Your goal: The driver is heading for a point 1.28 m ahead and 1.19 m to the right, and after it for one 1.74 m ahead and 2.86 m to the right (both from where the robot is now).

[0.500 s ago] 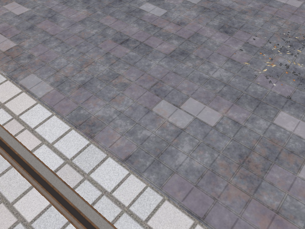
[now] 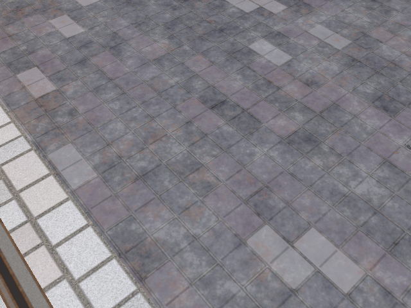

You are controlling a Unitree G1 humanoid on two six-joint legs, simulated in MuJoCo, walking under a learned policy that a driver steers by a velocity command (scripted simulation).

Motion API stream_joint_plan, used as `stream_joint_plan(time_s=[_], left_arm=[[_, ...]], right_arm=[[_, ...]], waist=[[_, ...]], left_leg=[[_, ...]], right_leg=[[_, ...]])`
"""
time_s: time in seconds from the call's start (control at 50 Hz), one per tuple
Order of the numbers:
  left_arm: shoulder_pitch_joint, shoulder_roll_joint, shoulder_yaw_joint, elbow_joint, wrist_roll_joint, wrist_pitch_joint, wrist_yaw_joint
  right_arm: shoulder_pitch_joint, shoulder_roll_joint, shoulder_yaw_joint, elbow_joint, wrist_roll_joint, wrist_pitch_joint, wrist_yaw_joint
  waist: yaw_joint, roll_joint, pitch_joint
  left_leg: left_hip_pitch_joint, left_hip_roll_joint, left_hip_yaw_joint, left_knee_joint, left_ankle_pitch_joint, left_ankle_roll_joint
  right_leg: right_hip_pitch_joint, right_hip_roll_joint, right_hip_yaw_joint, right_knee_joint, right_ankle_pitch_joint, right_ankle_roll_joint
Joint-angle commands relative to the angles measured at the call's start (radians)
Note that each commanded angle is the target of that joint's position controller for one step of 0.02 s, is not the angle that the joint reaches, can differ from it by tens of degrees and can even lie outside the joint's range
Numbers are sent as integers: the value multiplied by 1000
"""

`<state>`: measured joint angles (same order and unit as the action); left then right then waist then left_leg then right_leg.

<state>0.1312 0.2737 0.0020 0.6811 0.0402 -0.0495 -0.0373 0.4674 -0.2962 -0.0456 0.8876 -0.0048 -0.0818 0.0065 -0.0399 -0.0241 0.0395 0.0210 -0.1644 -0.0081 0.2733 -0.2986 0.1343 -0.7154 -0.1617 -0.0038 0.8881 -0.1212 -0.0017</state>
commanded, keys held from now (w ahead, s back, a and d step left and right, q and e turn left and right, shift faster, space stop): shift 0.04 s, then e+shift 0.96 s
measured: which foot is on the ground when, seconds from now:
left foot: down 0.00-0.16, up 0.18-0.60, down 0.62-1.00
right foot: up 0.00-0.12, down 0.14-0.60, up 0.62-1.00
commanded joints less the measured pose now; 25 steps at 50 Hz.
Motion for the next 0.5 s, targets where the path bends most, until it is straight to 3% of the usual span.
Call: stream_joint_plan(time_s=[0.02, 0.04, 0.06, 0.08, 0.1, 0.12, 0.14, 0.16, 0.18, 0.2, 0.22, 0.24, 0.26, 0.28, 0.34, 0.38, 0.42, 0.46, 0.5], left_arm=[[-37, 9, -5, -46, -12, -23, -14], [-36, 20, -2, -42, -16, -25, -10], [-133, 66, 20, -82, -64, -61, 2], [-104, 81, 28, -79, -71, -74, 0], [-48, 111, 42, -53, -67, -80, -3], [70, 142, 60, -14, -67, -81, -7], [226, 160, 72, 34, -63, -73, -5], [339, 237, 86, 56, -46, -61, 3], [305, 255, 75, 23, 0, -74, -11], [239, 234, 93, -28, -3, -58, -9], [133, 211, 91, -66, -26, -39, 1], [68, 184, 82, -69, -47, -24, 7], [47, 177, 78, -79, -46, -19, 17], [45, 185, 82, -82, -35, -16, 20], [27, 174, 86, -85, -39, -9, 29], [46, 207, 101, -84, -44, 13, 47], [39, 220, 110, -96, -62, 43, 66], [36, 217, 114, -109, -74, 69, 82], [48, 210, 117, -117, -69, 86, 92]], right_arm=[[-50, -106, -17, -48, 24, -47, 9], [-35, -119, -19, -32, 26, -49, 7], [-12, -119, -21, -43, 51, -34, -14], [-19, -161, -26, -33, 37, -15, -27], [-24, -177, -31, -37, 11, 1, -36], [-53, -186, -34, -50, -18, 15, -40], [-132, -189, -35, -73, -31, 25, -40], [-123, -117, -18, -118, -61, 26, -39], [101, 33, 27, -110, -28, 19, -20], [94, -82, 19, -109, -3, 7, -1], [-54, -145, -1, -165, 19, 7, -2], [-162, -151, -4, -203, 4, 9, -11], [-195, -150, -8, -220, -7, 21, -23], [-189, -137, -8, -234, -13, 33, -27], [-180, -73, 6, -244, -22, 41, -49], [-231, -58, 11, -260, -18, 45, -58], [-278, -70, 6, -267, -7, 56, -58], [-355, -75, 3, -286, 0, 62, -54], [-416, -75, 0, -300, 4, 55, -47]], waist=[[22, 20, 67], [19, 42, 52], [-8, -7, 25], [33, 27, -9], [54, 65, -56], [112, 100, -123], [211, 122, -177], [212, -59, -271], [94, -309, -490], [147, -129, -633], [128, -35, -473], [89, 93, -255], [59, 109, -173], [26, 86, -122], [-13, 31, -117], [-5, 7, -191], [3, -20, -236], [27, -58, -214], [52, -103, -171]], left_leg=[[-281, 200, -57, -141, 817, 67], [-222, 212, -61, -129, 825, 47], [-140, 253, -97, -67, 781, 34], [-22, 271, -81, -24, 823, 17], [55, 275, -58, 54, 906, -13], [73, 267, -30, 200, 995, -46], [2, 236, 11, 424, 1010, -91], [-234, 138, 43, 837, 555, -157], [-632, -10, -84, 1341, -346, -259], [-637, 32, -201, 1414, -240, -225], [-661, 95, -201, 1338, -181, -199], [-686, 115, -152, 1241, -161, -182], [-677, 133, -140, 1184, -146, -177], [-625, 144, -141, 1120, -142, -175], [-545, 147, -117, 841, -118, -207], [-510, 114, -111, 711, -37, -237], [-494, 97, -133, 627, 68, -248], [-497, 85, -154, 543, 124, -245], [-493, 76, -171, 451, 131, -238]], right_leg=[[318, 101, -108, -252, 345, -26], [341, 118, -99, -297, 397, -43], [321, 163, -57, -351, 364, -38], [296, 190, -60, -406, 359, -46], [335, 225, -70, -412, 372, -52], [450, 258, -75, -396, 386, -61], [619, 244, -62, -409, 445, -68], [897, 92, 106, -304, 791, -127], [1272, -228, 659, -299, 920, -421], [1242, -212, 791, -432, 665, -418], [1061, -162, 677, -464, 427, -369], [803, -92, 578, -526, 352, -330], [643, -58, 527, -558, 349, -324], [519, -16, 489, -590, 362, -318], [356, 70, 369, -566, 558, -292], [359, 85, 374, -532, 612, -273], [372, 108, 394, -514, 439, -225], [369, 132, 437, -524, 164, -181], [378, 143, 488, -530, -6, -164]])
Keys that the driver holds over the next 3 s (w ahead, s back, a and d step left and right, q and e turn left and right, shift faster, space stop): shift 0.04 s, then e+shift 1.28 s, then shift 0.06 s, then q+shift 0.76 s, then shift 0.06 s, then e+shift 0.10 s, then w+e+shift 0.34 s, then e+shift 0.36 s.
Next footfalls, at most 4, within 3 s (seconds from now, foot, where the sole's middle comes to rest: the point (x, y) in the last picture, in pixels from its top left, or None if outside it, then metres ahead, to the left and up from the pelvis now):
0.14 right None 0.39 -0.11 -0.77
0.62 left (194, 296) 0.52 0.05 -0.77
1.06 right None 0.31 -0.14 -0.77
1.48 left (235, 292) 0.52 -0.08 -0.77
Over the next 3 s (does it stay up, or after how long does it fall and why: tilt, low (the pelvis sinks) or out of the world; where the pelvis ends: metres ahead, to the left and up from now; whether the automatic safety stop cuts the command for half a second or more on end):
stays up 0.54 -0.29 -0.01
